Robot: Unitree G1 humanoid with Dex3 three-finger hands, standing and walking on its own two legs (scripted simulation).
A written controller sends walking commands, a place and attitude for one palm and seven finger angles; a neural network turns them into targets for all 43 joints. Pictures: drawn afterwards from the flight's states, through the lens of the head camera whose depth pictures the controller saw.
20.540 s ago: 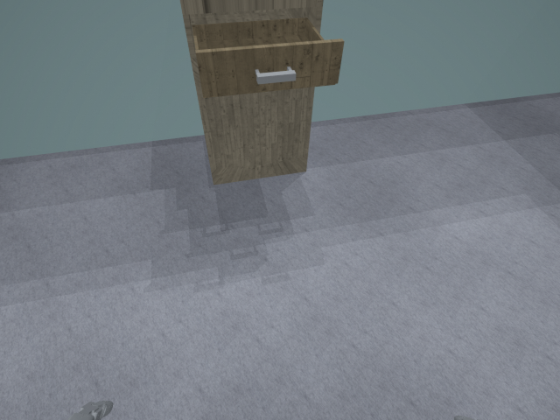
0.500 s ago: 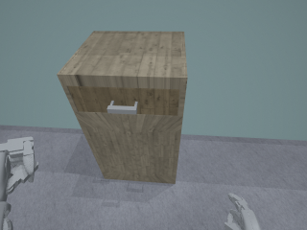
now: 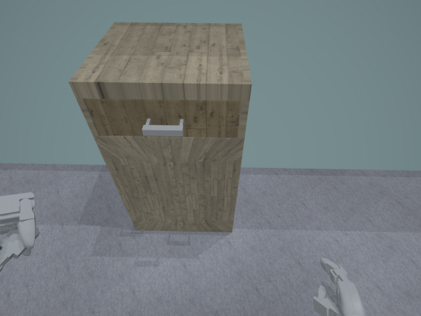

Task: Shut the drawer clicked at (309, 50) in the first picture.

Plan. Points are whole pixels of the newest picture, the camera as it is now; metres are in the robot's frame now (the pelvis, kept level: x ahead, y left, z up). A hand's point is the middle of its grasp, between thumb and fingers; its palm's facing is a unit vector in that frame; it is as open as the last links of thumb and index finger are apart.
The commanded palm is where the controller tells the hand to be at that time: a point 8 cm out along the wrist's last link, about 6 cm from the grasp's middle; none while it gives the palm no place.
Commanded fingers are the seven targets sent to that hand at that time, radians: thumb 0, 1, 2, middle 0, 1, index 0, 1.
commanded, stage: step back with the hand held close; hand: left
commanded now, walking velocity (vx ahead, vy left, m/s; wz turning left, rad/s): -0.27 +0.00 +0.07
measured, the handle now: (164, 126) +0.63 +0.18 -0.02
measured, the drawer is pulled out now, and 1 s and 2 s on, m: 0.00 0.00 0.00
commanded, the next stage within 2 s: stop stepping back and stand still in 0.94 s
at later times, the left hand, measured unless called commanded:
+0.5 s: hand (14, 281) +0.13 +0.24 +0.17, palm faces +0.42 -0.74 -0.53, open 3.2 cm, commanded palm +0.05 +0.27 +0.19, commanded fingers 0.00 0.90 0.90 -1.40 -1.60 -1.40 -1.60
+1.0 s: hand out of the picture +0.03 +0.21 +0.18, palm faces +0.33 -0.79 -0.52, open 3.2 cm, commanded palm -0.03 +0.25 +0.19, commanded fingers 0.00 0.90 0.90 -1.40 -1.60 -1.40 -1.60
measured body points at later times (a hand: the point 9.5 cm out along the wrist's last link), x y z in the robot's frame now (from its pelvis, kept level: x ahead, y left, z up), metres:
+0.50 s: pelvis -0.06 -0.01 -0.01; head -0.04 -0.01 +0.44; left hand +0.10 +0.27 +0.20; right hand +0.11 -0.26 -0.09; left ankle +0.02 +0.08 -0.73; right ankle +0.01 -0.14 -0.71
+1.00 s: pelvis -0.17 -0.03 -0.01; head -0.15 -0.02 +0.44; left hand +0.00 +0.25 +0.21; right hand +0.04 -0.26 -0.06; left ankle -0.01 +0.08 -0.73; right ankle -0.19 -0.14 -0.73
